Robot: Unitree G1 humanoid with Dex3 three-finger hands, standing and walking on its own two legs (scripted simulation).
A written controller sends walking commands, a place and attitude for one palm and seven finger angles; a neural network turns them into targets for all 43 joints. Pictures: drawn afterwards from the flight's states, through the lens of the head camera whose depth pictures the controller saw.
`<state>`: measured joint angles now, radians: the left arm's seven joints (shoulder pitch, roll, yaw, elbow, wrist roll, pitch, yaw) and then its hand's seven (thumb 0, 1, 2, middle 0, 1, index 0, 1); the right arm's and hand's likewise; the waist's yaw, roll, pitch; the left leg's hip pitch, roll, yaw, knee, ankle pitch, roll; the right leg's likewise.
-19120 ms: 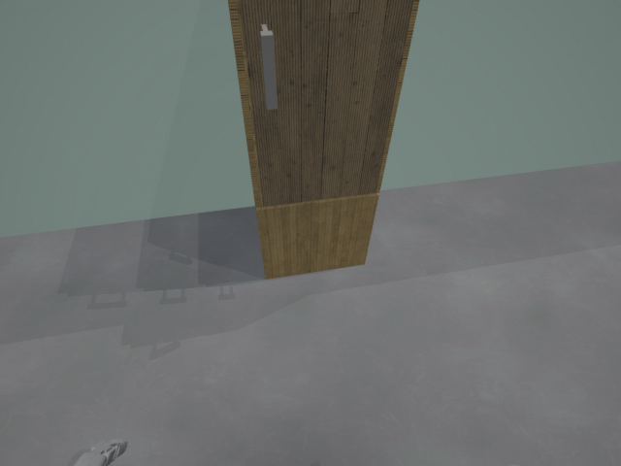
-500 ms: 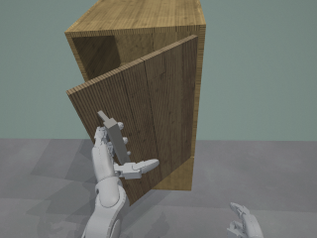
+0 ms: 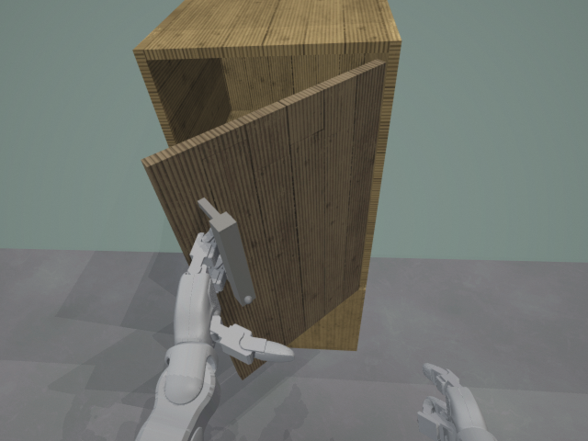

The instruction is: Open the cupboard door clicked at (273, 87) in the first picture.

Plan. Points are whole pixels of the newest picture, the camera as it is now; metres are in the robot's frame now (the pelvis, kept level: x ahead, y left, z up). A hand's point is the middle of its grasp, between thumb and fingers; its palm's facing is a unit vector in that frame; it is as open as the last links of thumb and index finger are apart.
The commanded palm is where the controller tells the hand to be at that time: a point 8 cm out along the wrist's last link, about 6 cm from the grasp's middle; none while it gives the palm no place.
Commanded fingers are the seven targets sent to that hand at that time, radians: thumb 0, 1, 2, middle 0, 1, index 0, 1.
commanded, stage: slide the hand sideways off the handle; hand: left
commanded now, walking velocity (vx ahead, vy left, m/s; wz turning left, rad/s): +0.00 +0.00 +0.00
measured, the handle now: (226, 253) +0.33 +0.11 +0.11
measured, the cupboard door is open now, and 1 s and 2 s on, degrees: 43 44 44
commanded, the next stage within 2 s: draw the hand back to the body in 1.08 s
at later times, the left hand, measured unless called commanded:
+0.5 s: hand (205, 333) +0.22 +0.11 +0.11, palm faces -0.08 -1.00 +0.03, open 16.3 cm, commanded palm +0.18 +0.16 +0.11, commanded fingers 0.00 -0.50 0.30 -0.15 -0.30 -0.15 -0.30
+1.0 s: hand (164, 360) +0.18 +0.15 +0.12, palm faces -0.05 -1.00 +0.03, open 16.3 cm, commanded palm +0.14 +0.20 +0.11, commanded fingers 0.00 -0.50 0.30 -0.15 -0.30 -0.15 -0.30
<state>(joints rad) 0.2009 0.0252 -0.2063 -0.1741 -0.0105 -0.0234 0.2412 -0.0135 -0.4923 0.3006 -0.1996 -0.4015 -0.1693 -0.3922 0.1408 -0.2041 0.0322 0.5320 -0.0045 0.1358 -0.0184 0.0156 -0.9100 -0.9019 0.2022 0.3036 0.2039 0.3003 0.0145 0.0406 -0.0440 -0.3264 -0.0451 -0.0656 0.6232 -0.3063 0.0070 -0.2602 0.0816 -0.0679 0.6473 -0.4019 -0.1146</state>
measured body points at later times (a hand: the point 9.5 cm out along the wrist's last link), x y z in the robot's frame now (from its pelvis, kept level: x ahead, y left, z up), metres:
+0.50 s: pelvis -0.02 +0.07 +0.00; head -0.04 +0.06 +0.45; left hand +0.21 +0.17 +0.11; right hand +0.16 -0.14 -0.07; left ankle +0.01 +0.15 -0.72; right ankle -0.04 -0.02 -0.72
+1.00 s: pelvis -0.02 +0.09 -0.01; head -0.03 +0.08 +0.44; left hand +0.18 +0.20 +0.12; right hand +0.18 -0.11 -0.07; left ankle +0.01 +0.15 -0.72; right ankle -0.04 -0.02 -0.72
